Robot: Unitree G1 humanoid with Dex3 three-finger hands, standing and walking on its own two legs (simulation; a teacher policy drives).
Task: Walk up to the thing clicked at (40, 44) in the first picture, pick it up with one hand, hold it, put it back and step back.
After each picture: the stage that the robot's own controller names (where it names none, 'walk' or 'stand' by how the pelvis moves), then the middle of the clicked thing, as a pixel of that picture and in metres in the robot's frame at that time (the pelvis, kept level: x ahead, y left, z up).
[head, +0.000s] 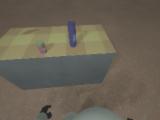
stand; (41, 47) +0.59 +0.48 +0.00
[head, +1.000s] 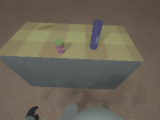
walk; (60, 46) +0.57 +0.26 +0.03
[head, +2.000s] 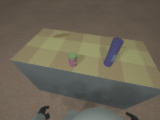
stand; (72, 60) +0.46 +0.17 +0.01
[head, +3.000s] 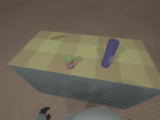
stand; (69, 62) +0.44 +0.19 +0.00
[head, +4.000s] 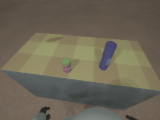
stand; (66, 65) +0.40 +0.21 +0.00
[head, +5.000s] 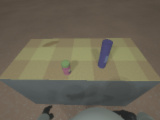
stand; (66, 67) +0.41 +0.20 +0.00
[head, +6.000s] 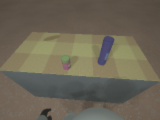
rise first; (66, 62) +0.43 +0.20 +0.00
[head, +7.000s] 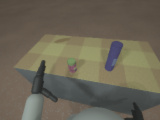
rise first; (72, 65) +0.42 +0.18 +0.00
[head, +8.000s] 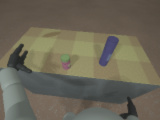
go down; (66, 62) +0.43 +0.18 +0.01
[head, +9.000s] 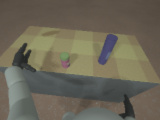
go down; (65, 60) +0.44 +0.18 +0.02
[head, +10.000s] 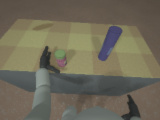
close in; (61, 58) +0.41 +0.19 +0.05
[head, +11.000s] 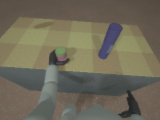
close; (62, 56) +0.42 +0.19 +0.06
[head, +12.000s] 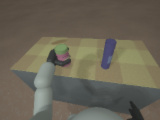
hold; (63, 56) +0.33 +0.18 +0.22
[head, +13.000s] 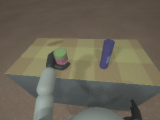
hold; (61, 59) +0.32 +0.17 +0.20
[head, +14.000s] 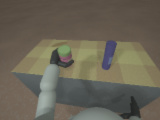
hold; (66, 56) +0.32 +0.15 +0.22
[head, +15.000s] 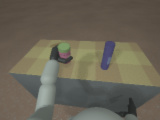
crouch; (65, 53) +0.35 +0.17 +0.22
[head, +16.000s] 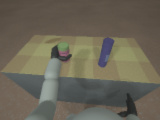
crouch; (64, 52) +0.40 +0.18 +0.17
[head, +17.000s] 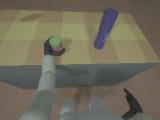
lower; (57, 46) +0.48 +0.18 +0.09
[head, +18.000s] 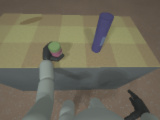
lower; (56, 51) +0.44 +0.19 +0.09
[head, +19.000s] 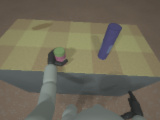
lower; (60, 57) +0.42 +0.19 +0.07
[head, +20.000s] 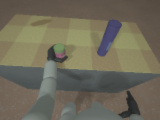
lower; (60, 53) +0.44 +0.18 +0.07
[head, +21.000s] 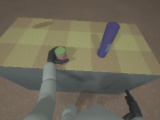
open; (61, 56) +0.43 +0.18 +0.06
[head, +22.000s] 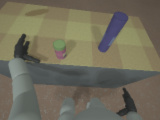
sink last; (60, 50) +0.44 +0.17 +0.08
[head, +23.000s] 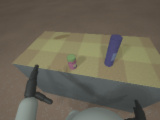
sink last; (72, 62) +0.42 +0.18 +0.04
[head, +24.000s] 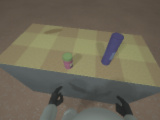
stand; (68, 61) +0.41 +0.17 +0.04
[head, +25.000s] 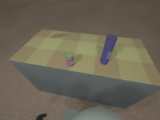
stand; (70, 59) +0.46 +0.19 +0.02
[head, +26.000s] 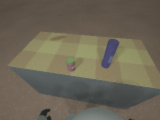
stand; (70, 64) +0.42 +0.17 +0.00
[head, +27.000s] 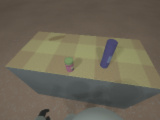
stand; (69, 64) +0.42 +0.18 +0.00
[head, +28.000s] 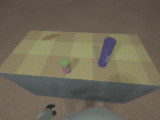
stand; (65, 66) +0.38 +0.19 +0.00
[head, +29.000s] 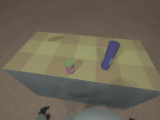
stand; (70, 66) +0.40 +0.17 +0.00
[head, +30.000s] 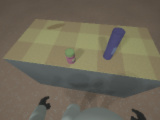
walk; (70, 56) +0.44 +0.17 +0.01
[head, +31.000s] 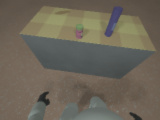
walk; (79, 31) +0.72 +0.12 +0.02
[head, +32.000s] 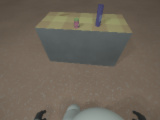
stand; (76, 23) +1.08 +0.23 +0.02
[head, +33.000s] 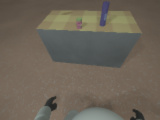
stand; (79, 23) +1.01 +0.14 +0.01
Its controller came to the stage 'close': yes
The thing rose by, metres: 0.21
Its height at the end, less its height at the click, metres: +0.00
